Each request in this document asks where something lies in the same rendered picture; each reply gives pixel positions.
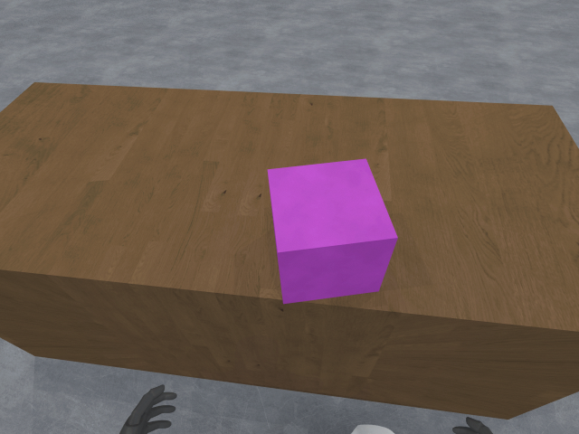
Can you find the carton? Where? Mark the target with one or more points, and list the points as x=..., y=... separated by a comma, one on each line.
x=333, y=234

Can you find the pedestal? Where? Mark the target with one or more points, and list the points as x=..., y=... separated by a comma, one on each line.
x=136, y=231

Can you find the left robot hand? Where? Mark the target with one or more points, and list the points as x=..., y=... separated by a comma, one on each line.
x=137, y=422

